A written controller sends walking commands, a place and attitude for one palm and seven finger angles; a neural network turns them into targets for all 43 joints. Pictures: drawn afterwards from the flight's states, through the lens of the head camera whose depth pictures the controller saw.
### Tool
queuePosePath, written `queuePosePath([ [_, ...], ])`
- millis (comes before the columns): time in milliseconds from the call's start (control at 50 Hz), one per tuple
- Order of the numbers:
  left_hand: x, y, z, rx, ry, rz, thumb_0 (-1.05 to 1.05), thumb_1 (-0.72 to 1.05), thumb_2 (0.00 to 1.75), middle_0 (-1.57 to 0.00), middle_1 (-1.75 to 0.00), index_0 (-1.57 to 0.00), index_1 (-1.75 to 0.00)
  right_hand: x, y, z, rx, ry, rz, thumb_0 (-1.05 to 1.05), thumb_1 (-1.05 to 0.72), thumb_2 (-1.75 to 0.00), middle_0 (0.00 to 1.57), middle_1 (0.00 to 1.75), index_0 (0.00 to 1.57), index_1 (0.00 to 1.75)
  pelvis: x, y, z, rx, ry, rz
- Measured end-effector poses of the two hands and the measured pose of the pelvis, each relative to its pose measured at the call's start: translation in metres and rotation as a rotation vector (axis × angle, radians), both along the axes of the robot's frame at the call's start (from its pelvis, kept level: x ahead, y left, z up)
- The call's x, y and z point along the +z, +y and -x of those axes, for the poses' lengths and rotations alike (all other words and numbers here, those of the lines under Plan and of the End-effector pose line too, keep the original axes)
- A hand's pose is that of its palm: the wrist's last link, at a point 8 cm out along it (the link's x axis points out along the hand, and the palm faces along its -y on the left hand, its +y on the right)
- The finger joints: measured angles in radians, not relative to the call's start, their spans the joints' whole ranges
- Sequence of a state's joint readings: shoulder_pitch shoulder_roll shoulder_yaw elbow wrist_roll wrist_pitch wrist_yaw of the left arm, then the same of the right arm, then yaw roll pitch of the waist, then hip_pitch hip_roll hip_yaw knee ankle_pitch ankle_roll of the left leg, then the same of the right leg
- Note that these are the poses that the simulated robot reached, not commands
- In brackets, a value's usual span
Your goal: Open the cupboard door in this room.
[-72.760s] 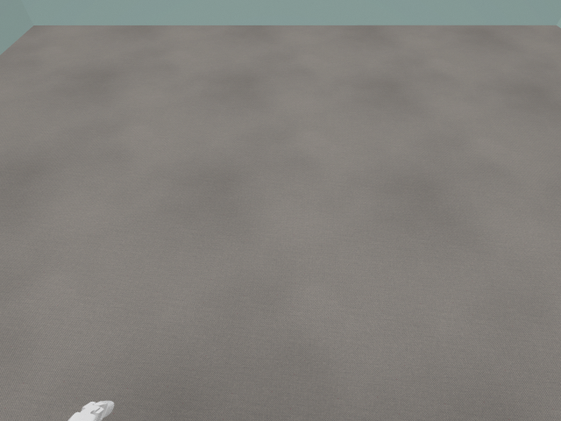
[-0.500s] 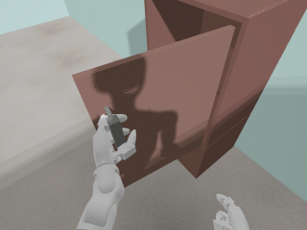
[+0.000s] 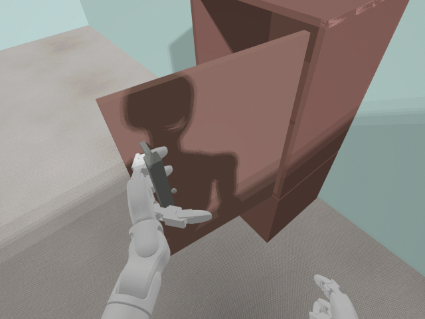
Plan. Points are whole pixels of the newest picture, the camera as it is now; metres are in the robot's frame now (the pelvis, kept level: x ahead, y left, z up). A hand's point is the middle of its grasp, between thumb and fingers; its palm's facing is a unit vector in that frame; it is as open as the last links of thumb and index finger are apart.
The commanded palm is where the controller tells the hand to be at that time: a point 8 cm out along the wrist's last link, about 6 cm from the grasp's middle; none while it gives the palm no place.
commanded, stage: open thumb and fingers to let go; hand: left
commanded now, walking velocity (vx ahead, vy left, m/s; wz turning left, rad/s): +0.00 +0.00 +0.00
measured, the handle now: (156, 176) +0.36 +0.14 +0.09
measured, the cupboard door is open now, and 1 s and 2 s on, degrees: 82 81 81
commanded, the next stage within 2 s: slide the hand sideways off the handle in 0.08 s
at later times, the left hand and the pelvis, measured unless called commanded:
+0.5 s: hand (163, 203) +0.30 +0.11 +0.09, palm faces -0.17 -0.98 -0.02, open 15.9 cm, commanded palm +0.28 +0.16 +0.08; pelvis -0.01 +0.02 +0.00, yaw +0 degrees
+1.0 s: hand (133, 222) +0.26 +0.16 +0.08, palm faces -0.06 -1.00 -0.05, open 16.1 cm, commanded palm +0.24 +0.22 +0.08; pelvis +0.02 +0.02 +0.00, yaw -2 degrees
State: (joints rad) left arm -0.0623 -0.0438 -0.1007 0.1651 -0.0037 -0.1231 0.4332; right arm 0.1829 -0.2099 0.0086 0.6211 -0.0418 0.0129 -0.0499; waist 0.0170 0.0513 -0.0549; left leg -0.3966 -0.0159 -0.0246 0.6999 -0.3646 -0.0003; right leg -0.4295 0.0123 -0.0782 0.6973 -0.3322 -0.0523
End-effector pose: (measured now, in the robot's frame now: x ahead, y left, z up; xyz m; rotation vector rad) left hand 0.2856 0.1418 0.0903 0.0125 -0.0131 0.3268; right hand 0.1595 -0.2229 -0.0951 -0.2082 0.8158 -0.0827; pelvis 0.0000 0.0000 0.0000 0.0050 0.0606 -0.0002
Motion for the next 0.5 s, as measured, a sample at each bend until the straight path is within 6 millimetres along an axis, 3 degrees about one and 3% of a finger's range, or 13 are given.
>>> queuePosePath([
  [220,-0.001,0.007,0.000,-0.041,-0.008,-0.018,-0.01,-0.50,0.30,-0.46,-0.68,-0.41,-0.71,0.001,0.024,-0.005,0.051,-0.021,-0.023,0.01,-0.90,-0.90,0.20,0.30,0.20,0.30,-0.001,0.008,0.008,0.009,-0.001,0.003],
  [380,-0.001,0.027,0.002,-0.456,-0.008,-0.079,-0.01,-0.50,0.30,-0.30,-0.45,-0.21,-0.47,0.002,0.026,0.011,0.033,-0.052,-0.021,0.01,-0.90,-0.90,0.20,0.30,0.20,0.30,-0.003,0.016,0.014,0.016,-0.020,0.009],
  [500,-0.001,0.028,0.001,-0.500,-0.007,-0.010,-0.01,-0.50,0.30,-0.25,-0.37,-0.21,-0.42,0.006,0.026,0.019,0.016,-0.083,-0.024,0.01,-0.90,-0.90,0.20,0.30,0.20,0.30,-0.003,0.024,0.014,0.003,-0.017,0.007],
])
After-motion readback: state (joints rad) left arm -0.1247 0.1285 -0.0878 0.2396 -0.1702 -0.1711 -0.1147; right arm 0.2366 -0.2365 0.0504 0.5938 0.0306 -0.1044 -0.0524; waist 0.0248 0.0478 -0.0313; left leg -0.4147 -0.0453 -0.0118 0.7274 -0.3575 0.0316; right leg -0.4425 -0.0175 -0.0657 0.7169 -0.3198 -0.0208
